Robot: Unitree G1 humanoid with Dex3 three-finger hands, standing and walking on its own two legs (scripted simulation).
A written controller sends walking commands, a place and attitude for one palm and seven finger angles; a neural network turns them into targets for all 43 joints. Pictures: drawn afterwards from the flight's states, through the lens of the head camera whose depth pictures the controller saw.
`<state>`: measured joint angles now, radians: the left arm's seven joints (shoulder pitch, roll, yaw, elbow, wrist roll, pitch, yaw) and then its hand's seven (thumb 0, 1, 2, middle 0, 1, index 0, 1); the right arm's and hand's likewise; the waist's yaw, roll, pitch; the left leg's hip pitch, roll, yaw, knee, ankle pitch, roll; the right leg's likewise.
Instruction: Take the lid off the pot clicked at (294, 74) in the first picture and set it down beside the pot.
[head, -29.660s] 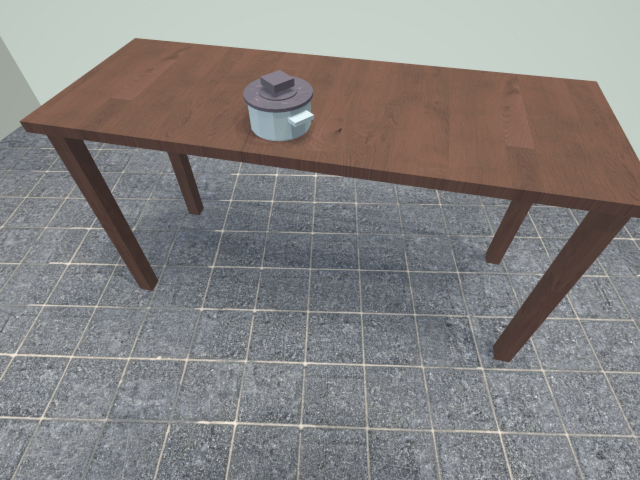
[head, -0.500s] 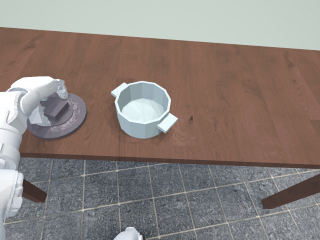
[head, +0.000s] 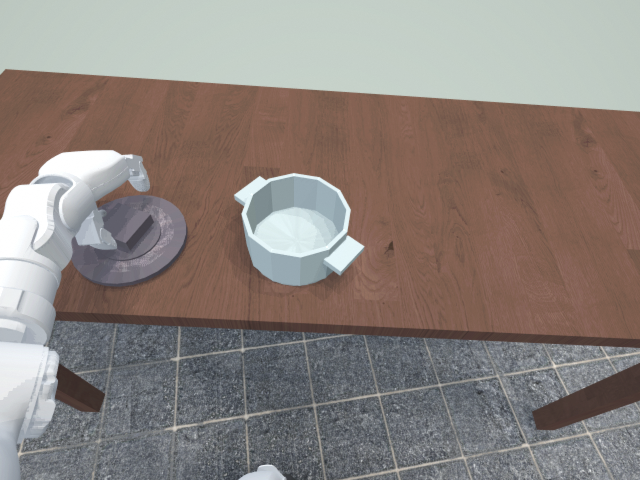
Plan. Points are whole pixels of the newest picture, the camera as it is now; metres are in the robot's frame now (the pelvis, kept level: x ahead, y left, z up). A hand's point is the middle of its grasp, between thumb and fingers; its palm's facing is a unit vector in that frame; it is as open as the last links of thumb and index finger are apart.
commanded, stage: raise the empty hand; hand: left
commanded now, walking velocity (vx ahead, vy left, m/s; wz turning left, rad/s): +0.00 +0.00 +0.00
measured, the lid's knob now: (124, 226) +0.44 +0.28 +0.03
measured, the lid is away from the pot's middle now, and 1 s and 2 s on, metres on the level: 0.24 0.24 0.24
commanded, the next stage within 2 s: draw the hand back to the body in 1.00 s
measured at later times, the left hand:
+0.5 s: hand (80, 183) +0.43 +0.29 +0.13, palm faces -0.35 -0.05 -0.94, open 11.0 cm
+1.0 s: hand (62, 145) +0.44 +0.29 +0.17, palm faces -0.31 -0.05 -0.95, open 11.0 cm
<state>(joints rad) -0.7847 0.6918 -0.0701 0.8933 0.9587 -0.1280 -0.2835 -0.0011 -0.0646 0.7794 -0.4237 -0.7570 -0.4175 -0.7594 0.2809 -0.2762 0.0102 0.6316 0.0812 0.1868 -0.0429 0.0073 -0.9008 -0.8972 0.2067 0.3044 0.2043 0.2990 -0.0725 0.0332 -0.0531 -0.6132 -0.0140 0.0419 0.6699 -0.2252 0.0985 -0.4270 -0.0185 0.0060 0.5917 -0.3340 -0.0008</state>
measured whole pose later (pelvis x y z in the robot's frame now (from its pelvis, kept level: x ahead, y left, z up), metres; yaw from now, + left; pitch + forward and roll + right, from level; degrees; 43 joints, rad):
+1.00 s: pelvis +0.00 -0.01 +0.01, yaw +2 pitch +6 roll -3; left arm -0.95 0.76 -0.10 0.82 0.92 -0.05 -0.46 0.00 -0.07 0.78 -0.42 -0.76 -0.42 -0.76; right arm 0.25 -0.29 0.02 0.63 0.09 0.19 -0.03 0.01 -0.90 -0.90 0.21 0.30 0.20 0.30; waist -0.07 0.04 -0.02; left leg -0.47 -0.04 0.02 0.52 -0.16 0.09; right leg -0.28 -0.03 -0.01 0.45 -0.27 0.01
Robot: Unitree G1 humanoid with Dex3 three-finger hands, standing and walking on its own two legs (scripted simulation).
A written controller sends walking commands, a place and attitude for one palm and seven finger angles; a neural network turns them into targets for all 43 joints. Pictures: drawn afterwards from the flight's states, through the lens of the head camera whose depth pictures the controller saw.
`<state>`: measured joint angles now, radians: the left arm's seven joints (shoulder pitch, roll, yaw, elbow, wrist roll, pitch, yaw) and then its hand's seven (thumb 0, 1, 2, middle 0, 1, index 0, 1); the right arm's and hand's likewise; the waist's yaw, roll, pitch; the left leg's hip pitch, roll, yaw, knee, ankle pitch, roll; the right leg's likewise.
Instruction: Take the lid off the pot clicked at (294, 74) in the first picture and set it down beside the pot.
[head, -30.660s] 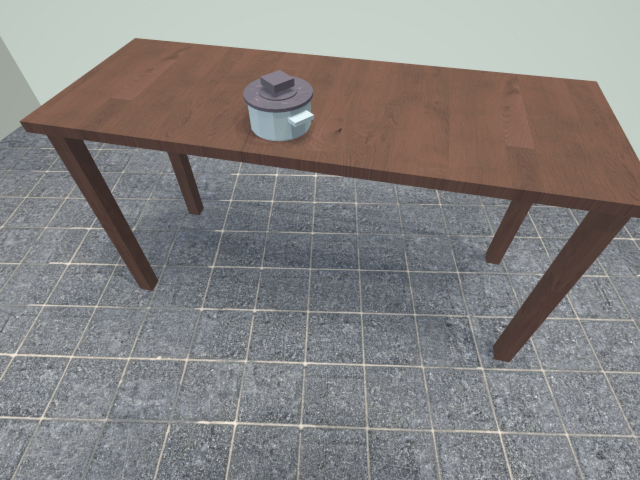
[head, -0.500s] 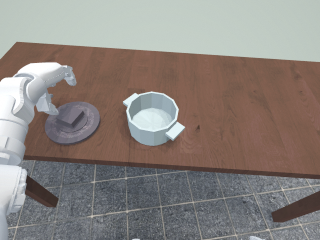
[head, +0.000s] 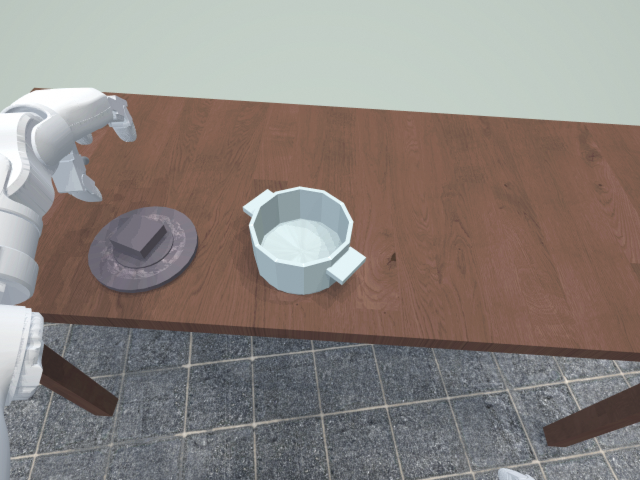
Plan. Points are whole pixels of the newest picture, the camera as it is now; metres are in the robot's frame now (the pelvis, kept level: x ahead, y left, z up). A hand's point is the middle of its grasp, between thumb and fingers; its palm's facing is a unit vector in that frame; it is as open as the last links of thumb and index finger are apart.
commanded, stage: draw the hand back to the body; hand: left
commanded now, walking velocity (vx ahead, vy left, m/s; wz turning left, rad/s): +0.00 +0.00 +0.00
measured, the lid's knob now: (138, 235) +0.44 +0.27 +0.02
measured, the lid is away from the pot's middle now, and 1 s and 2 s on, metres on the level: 0.24 0.24 0.24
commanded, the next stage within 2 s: none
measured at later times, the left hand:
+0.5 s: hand (82, 193) +0.40 +0.27 +0.15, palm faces -0.29 -0.03 -0.96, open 11.0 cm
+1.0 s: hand (111, 177) +0.36 +0.21 +0.21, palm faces +0.43 -0.87 -0.25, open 10.4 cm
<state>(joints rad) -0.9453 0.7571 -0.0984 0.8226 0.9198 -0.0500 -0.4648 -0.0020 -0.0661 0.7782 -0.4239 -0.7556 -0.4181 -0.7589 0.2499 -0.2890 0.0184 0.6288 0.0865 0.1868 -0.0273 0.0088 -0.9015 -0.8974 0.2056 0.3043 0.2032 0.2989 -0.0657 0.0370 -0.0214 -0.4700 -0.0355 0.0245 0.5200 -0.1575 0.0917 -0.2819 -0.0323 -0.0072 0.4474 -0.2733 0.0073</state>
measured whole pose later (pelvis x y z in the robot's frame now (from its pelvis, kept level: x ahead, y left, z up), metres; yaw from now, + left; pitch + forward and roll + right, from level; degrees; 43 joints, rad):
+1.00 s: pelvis +0.02 -0.06 +0.01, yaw -2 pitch -3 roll -1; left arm -0.24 0.45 0.35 0.17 -0.06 -0.10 0.09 0.00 0.09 0.80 -0.38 -0.68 -0.38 -0.68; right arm 0.20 -0.26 0.05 0.65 0.04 -0.03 -0.07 0.01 -0.90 -0.90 0.21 0.30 0.20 0.30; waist 0.00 0.03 0.04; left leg -0.20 0.03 0.03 0.44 -0.18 0.00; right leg -0.04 0.03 0.02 0.38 -0.28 -0.01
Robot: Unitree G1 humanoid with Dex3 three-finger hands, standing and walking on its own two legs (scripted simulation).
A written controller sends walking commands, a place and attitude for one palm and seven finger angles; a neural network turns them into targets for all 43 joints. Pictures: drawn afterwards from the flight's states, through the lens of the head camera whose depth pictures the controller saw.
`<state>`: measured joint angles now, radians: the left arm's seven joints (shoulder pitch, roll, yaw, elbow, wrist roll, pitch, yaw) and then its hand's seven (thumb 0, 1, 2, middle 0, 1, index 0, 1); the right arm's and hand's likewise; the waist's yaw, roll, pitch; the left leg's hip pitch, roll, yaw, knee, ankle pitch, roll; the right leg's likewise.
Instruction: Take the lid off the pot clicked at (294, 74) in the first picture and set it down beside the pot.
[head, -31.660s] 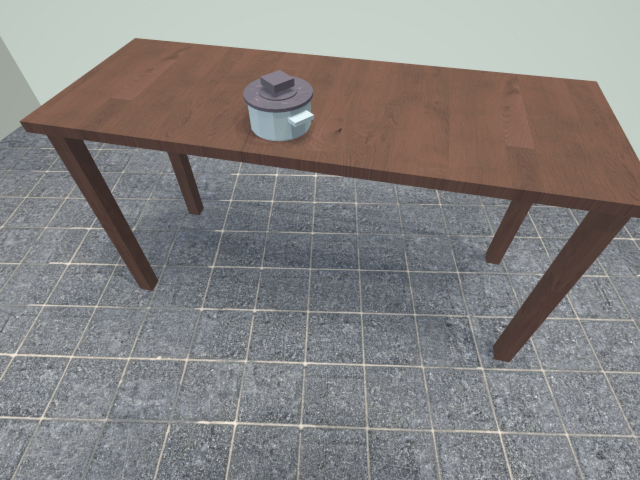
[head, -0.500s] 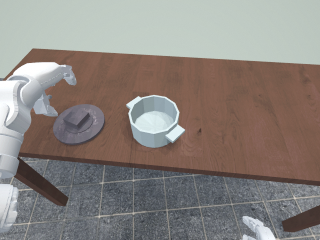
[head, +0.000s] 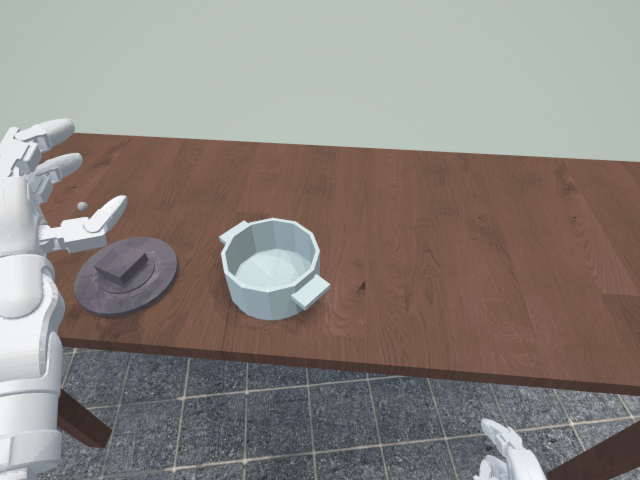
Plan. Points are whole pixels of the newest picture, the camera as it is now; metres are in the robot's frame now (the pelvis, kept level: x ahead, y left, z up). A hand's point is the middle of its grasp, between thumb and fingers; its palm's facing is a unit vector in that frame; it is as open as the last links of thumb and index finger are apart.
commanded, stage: draw the hand back to the body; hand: left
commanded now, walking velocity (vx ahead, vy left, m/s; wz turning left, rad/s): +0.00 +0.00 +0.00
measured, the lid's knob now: (121, 262) +0.41 +0.34 +0.01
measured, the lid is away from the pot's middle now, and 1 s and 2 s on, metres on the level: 0.24 0.24 0.24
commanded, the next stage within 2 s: step back with the hand held close in 1.36 s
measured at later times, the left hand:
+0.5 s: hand (85, 253) +0.28 +0.26 +0.19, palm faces +0.49 -0.83 -0.27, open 8.1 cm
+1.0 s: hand (63, 312) +0.22 +0.25 +0.18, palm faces +0.43 -0.85 -0.31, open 7.4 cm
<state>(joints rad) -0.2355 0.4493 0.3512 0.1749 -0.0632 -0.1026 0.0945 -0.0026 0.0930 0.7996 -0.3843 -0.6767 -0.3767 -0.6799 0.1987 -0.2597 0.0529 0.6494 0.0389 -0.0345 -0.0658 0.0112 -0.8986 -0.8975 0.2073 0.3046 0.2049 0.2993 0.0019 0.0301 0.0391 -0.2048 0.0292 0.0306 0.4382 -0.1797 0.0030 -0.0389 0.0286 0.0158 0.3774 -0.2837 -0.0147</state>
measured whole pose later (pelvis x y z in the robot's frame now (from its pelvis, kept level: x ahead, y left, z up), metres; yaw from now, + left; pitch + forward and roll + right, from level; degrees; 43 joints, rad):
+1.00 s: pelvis +0.01 +0.00 +0.00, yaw +0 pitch -5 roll +0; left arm 0.34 0.35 0.33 -0.37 -0.11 -0.10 0.08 0.01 0.89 0.90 -0.21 -0.30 -0.21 -0.31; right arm 0.15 -0.23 0.04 0.64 0.01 -0.06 -0.07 0.01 -0.90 -0.90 0.21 0.30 0.20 0.30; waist 0.05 0.04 0.04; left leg -0.13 0.02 0.03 0.41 -0.18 0.00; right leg 0.04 0.02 0.01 0.35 -0.29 -0.02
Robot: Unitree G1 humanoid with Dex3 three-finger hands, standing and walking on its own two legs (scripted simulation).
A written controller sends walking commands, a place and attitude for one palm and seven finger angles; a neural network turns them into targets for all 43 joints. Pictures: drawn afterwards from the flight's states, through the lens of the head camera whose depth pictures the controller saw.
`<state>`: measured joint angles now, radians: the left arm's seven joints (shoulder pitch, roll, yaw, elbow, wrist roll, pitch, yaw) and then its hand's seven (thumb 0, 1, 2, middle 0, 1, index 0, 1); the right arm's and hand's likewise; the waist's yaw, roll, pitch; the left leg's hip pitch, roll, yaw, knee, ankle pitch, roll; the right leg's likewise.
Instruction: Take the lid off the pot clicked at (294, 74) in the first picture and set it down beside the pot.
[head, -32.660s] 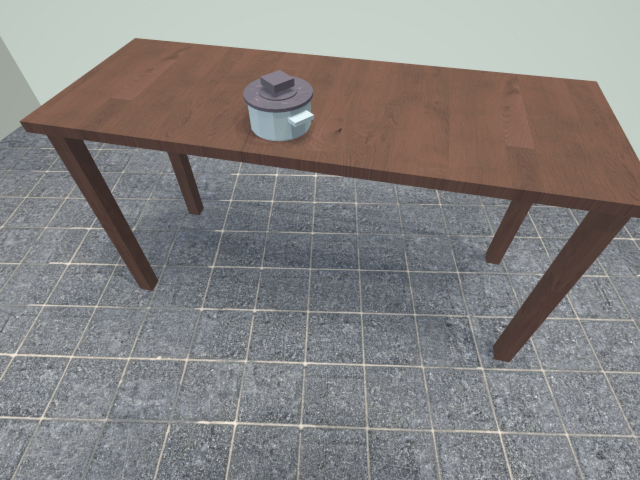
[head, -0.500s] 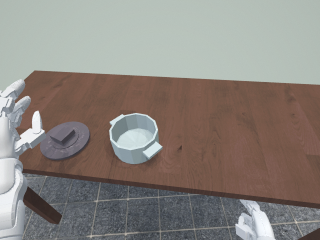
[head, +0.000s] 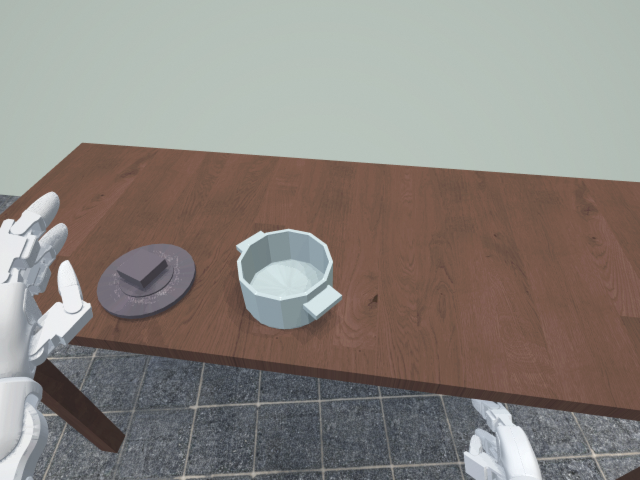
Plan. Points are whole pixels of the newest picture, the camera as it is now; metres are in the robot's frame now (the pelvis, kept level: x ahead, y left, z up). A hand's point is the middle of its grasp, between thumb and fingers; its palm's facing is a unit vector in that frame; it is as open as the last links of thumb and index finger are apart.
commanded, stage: draw the hand back to the body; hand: left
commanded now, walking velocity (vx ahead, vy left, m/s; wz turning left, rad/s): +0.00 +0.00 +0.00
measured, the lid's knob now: (142, 267) +0.41 +0.34 +0.01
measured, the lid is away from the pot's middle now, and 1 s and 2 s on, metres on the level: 0.24 0.24 0.24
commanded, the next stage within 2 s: step back with the hand held close in 0.36 s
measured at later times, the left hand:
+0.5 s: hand (48, 356) +0.16 +0.26 +0.18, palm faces +0.42 -0.84 -0.34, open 7.4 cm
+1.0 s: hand (16, 392) +0.13 +0.27 +0.17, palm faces +0.29 -0.82 -0.50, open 7.4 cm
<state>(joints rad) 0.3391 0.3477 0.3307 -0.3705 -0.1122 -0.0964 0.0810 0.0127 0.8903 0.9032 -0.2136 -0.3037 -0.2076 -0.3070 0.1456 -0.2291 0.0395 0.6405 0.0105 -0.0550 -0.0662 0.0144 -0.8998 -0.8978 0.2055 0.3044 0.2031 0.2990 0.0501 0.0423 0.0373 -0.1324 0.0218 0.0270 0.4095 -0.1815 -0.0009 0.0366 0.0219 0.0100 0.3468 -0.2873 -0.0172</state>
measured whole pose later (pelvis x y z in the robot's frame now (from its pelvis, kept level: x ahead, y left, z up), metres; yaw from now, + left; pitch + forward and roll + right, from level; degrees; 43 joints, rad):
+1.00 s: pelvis -0.06 +0.04 -0.02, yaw +0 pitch -1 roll -3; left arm 0.64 0.45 0.43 -0.73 -0.09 -0.19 0.10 0.01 0.89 0.90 -0.22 -0.30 -0.21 -0.31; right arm 0.20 -0.19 0.02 0.52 0.02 -0.06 -0.04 0.01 -0.90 -0.90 0.21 0.30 0.20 0.30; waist 0.00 0.01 0.08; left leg -0.42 0.02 0.04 0.61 -0.18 0.06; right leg -0.26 0.00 -0.01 0.57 -0.30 0.04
